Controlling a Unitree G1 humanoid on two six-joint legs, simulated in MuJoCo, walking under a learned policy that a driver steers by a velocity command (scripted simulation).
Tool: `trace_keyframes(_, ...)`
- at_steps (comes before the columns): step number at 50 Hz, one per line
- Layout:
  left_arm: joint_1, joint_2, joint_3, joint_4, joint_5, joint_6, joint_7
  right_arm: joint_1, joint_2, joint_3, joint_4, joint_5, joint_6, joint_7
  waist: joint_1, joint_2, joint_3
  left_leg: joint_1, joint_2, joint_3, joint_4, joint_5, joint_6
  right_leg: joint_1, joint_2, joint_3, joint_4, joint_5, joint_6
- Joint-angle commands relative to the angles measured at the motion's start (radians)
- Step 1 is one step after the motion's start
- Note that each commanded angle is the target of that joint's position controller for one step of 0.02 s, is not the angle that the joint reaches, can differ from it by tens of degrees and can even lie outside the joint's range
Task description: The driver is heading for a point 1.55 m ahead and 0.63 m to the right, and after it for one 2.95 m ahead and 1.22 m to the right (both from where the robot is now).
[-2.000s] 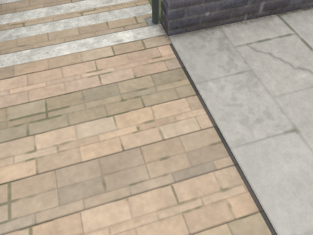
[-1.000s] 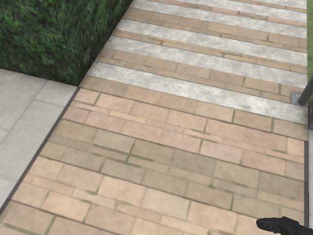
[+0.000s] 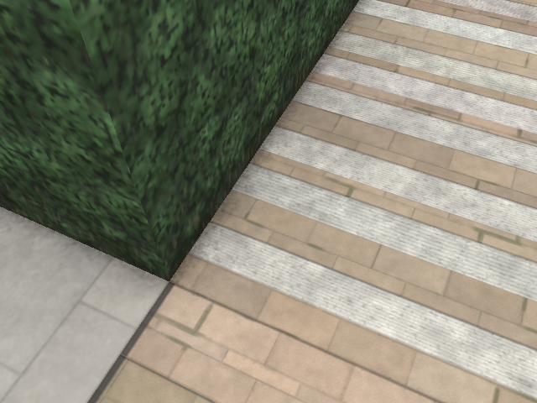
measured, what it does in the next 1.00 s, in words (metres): steps on the spot, turning right: left foot, then right foot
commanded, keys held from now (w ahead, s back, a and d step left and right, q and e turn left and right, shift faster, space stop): e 0.74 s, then no key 0.26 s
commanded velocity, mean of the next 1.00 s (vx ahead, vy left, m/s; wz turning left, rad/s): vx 0.05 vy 0.00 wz -0.47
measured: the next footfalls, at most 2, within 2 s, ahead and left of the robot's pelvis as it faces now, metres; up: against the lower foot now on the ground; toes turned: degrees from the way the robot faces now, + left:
left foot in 0.10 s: +0.19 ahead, +0.10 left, +0.00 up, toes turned -4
right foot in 0.52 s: +0.06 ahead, -0.09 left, +0.00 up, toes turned -22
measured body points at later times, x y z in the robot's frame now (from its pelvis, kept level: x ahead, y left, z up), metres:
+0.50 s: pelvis +0.06 +0.02 -0.01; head +0.07 +0.00 +0.44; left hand +0.25 +0.24 -0.13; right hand +0.08 -0.28 -0.14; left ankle +0.16 +0.10 -0.74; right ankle +0.02 -0.08 -0.73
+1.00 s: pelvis +0.05 +0.02 -0.01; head +0.07 +0.02 +0.44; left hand +0.28 +0.19 -0.13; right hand +0.01 -0.27 -0.12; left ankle +0.10 +0.11 -0.75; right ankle +0.02 -0.07 -0.74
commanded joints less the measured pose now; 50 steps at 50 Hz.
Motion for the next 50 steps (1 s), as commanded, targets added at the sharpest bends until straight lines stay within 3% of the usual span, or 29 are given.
trace_keyframes(1,-0.027,0.186,0.044,-0.068,0.006,0.004,0.015,0.026,-0.085,-0.017,-0.041,0.006,-0.011,-0.019,-0.037,-0.144,-0.090,0.169,-0.063,0.028,-0.074,0.016,0.003,-0.038,-0.219,0.147,0.079,0.786,-0.091)
trace_keyframes(3,-0.055,0.188,0.051,-0.079,0.007,0.014,0.024,0.087,-0.116,-0.027,-0.024,0.010,-0.023,-0.034,-0.066,-0.140,-0.088,0.255,-0.062,0.003,-0.193,-0.005,0.020,-0.044,-0.224,0.219,0.155,0.665,-0.069)
trace_keyframes(4,-0.077,0.187,0.054,-0.087,-0.002,0.015,0.024,0.149,-0.129,-0.032,-0.007,0.003,-0.037,-0.044,-0.100,-0.106,-0.101,0.360,-0.047,-0.001,-0.304,0.087,0.035,-0.075,-0.187,0.214,0.252,0.588,-0.044)
trace_keyframes(5,-0.069,0.145,0.045,-0.119,-0.015,0.010,0.023,0.227,-0.194,-0.047,-0.004,-0.016,-0.051,-0.055,-0.112,0.004,-0.196,0.540,0.130,-0.138,-0.304,0.327,0.079,-0.168,-0.121,0.178,0.447,0.355,-0.010)
trace_keyframes(6,0.067,0.059,0.029,-0.130,-0.030,0.020,0.031,0.224,-0.272,-0.064,-0.030,-0.010,-0.037,-0.056,-0.054,0.195,-0.301,0.713,0.407,-0.382,-0.267,0.718,0.218,-0.356,0.027,0.060,0.688,-0.338,0.016)
trace_keyframes(7,0.094,0.138,0.047,-0.098,-0.003,0.046,0.043,0.230,-0.220,-0.063,-0.030,0.018,-0.017,-0.051,-0.068,0.154,-0.343,0.665,0.447,-0.455,-0.292,0.679,0.305,-0.410,0.014,0.035,0.835,-0.481,0.022)
trace_keyframes(8,0.046,0.160,0.056,-0.091,0.018,0.062,0.040,0.184,-0.150,-0.045,-0.049,0.020,-0.011,-0.050,-0.054,0.053,-0.252,0.587,0.384,-0.370,-0.325,0.529,0.292,-0.437,-0.028,0.058,0.887,-0.411,0.032)
trace_keyframes(9,-0.026,0.154,0.061,-0.102,0.029,0.068,0.029,0.120,-0.111,-0.033,-0.062,0.013,-0.006,-0.053,-0.047,0.022,-0.183,0.502,0.319,-0.268,-0.365,0.430,0.256,-0.441,-0.052,0.061,0.872,-0.344,0.053)
trace_keyframes(10,-0.052,0.142,0.061,-0.113,0.030,0.078,0.021,0.080,-0.103,-0.029,-0.069,0.007,-0.001,-0.060,-0.031,0.060,-0.149,0.447,0.274,-0.193,-0.397,0.374,0.226,-0.431,-0.074,0.058,0.847,-0.295,0.075)
trace_keyframes(11,-0.053,0.136,0.061,-0.115,0.035,0.091,0.013,0.067,-0.108,-0.030,-0.069,0.007,0.001,-0.066,-0.024,0.099,-0.137,0.398,0.242,-0.132,-0.412,0.371,0.219,-0.402,-0.076,0.043,0.848,-0.256,0.094)
trace_keyframes(12,-0.025,0.129,0.063,-0.110,0.027,0.103,0.008,0.067,-0.113,-0.032,-0.064,0.006,0.008,-0.066,-0.012,0.117,-0.139,0.370,0.220,-0.081,-0.409,0.384,0.214,-0.377,-0.071,0.030,0.849,-0.237,0.105)
trace_keyframes(14,-0.040,0.126,0.062,-0.123,0.020,0.121,0.004,0.070,-0.116,-0.034,-0.063,0.002,0.011,-0.063,-0.011,0.096,-0.152,0.346,0.222,-0.036,-0.418,0.322,0.221,-0.356,-0.069,0.016,0.806,-0.216,0.111)
trace_keyframes(17,-0.116,0.120,0.054,-0.165,0.024,0.142,-0.007,0.064,-0.137,-0.044,-0.063,-0.003,0.020,-0.058,-0.030,0.110,-0.135,0.321,0.240,-0.011,-0.457,0.077,0.228,-0.352,-0.096,-0.004,0.689,-0.180,0.104)
trace_keyframes(21,-0.176,0.131,0.047,-0.214,0.020,0.143,-0.022,0.066,-0.178,-0.063,-0.060,-0.010,0.034,-0.046,-0.051,0.115,-0.141,0.306,0.264,0.022,-0.446,-0.058,0.215,-0.266,-0.098,-0.048,0.521,-0.195,0.080)
trace_keyframes(24,-0.158,0.133,0.046,-0.229,0.003,0.136,-0.027,0.073,-0.205,-0.076,-0.057,-0.005,0.044,-0.038,-0.042,0.105,-0.151,0.307,0.278,0.046,-0.384,-0.083,0.181,-0.171,-0.085,-0.077,0.360,-0.150,0.040)
trace_keyframes(25,-0.119,0.138,0.049,-0.220,0.003,0.129,-0.028,0.070,-0.206,-0.079,-0.056,-0.001,0.051,-0.036,-0.020,0.082,-0.152,0.268,0.264,0.082,-0.327,-0.095,0.140,-0.097,-0.070,-0.082,0.250,-0.099,0.019)
trace_keyframes(26,-0.093,0.162,0.056,-0.212,0.008,0.119,-0.024,0.108,-0.190,-0.082,-0.044,-0.003,0.060,-0.030,-0.015,-0.013,-0.123,0.206,0.228,0.134,-0.215,-0.169,0.071,-0.048,-0.093,0.005,0.106,-0.055,0.000)
trace_keyframes(27,-0.104,0.251,0.071,-0.234,0.019,0.108,-0.010,0.156,-0.116,-0.069,-0.056,-0.008,0.072,-0.020,-0.040,-0.289,-0.082,0.026,0.100,0.236,0.059,-0.423,-0.017,-0.016,-0.341,0.360,-0.067,-0.024,-0.052)
trace_keyframes(28,-0.098,0.372,0.103,-0.253,0.025,0.108,0.000,0.056,-0.119,-0.064,-0.115,-0.008,0.088,-0.039,0.001,-0.333,0.003,-0.088,-0.033,0.114,0.194,-0.538,-0.041,-0.171,-0.488,0.565,-0.108,0.119,-0.182)
trace_keyframes(29,-0.094,0.317,0.096,-0.238,0.026,0.108,0.011,0.016,-0.136,-0.066,-0.120,-0.001,0.096,-0.040,-0.011,-0.207,0.014,-0.053,0.000,0.021,0.297,-0.454,-0.036,-0.190,-0.426,0.464,-0.084,0.153,-0.190)
trace_keyframes(30,-0.157,0.270,0.081,-0.247,0.017,0.107,0.018,0.045,-0.130,-0.068,-0.107,0.012,0.094,-0.034,-0.055,-0.182,0.010,-0.039,0.000,-0.001,0.308,-0.359,-0.027,-0.200,-0.352,0.374,-0.065,0.142,-0.160)
trace_keyframes(31,-0.218,0.249,0.076,-0.262,0.017,0.108,0.017,0.079,-0.137,-0.071,-0.086,0.012,0.083,-0.030,-0.082,-0.167,-0.009,-0.029,-0.006,-0.006,0.313,-0.291,-0.020,-0.174,-0.289,0.317,-0.051,0.151,-0.128)
trace_keyframes(33,-0.237,0.212,0.068,-0.281,0.004,0.099,0.016,0.125,-0.154,-0.080,-0.059,-0.010,0.075,-0.022,-0.082,-0.161,-0.090,-0.010,-0.023,0.004,0.371,-0.248,-0.022,-0.095,-0.250,0.274,-0.006,0.335,-0.130)
trace_keyframes(35,-0.194,0.215,0.070,-0.275,-0.004,0.092,0.012,0.112,-0.138,-0.078,-0.071,-0.001,0.076,-0.019,-0.068,-0.124,-0.120,-0.018,-0.027,-0.004,0.365,-0.250,-0.031,-0.037,-0.254,0.287,0.015,0.394,-0.140)
trace_keyframes(42,-0.127,0.217,0.072,-0.261,0.013,0.092,0.020,0.070,-0.116,-0.060,-0.098,0.011,0.085,-0.031,-0.015,-0.162,-0.113,0.064,-0.039,-0.003,0.132,-0.315,-0.024,-0.004,-0.270,0.357,0.035,0.348,-0.168)
trace_keyframes(46,-0.166,0.222,0.066,-0.256,0.020,0.097,0.017,0.100,-0.114,-0.054,-0.097,0.023,0.080,-0.038,-0.027,-0.166,-0.113,0.228,-0.067,0.015,-0.014,-0.337,0.007,-0.083,-0.263,0.382,0.060,0.396,-0.151)
trace_keyframes(48,-0.202,0.214,0.059,-0.251,0.011,0.100,0.019,0.153,-0.099,-0.048,-0.080,0.025,0.072,-0.042,-0.065,-0.147,-0.112,0.350,-0.076,0.027,-0.205,-0.238,0.025,-0.125,-0.239,0.385,0.092,0.386,-0.113)
trace_keyframes(49,-0.216,0.199,0.052,-0.249,0.002,0.100,0.022,0.181,-0.092,-0.044,-0.070,0.018,0.063,-0.047,-0.085,-0.121,-0.110,0.452,-0.057,0.009,-0.363,-0.114,0.036,-0.181,-0.212,0.377,0.113,0.305,-0.070)
trace_keyframes(50,-0.194,0.152,0.036,-0.252,0.001,0.093,0.023,0.170,-0.138,-0.048,-0.078,-0.001,0.050,-0.054,-0.062,-0.013,-0.117,0.517,0.078,-0.137,-0.456,-0.106,0.059,-0.245,-0.152,0.334,0.177,0.144,-0.012)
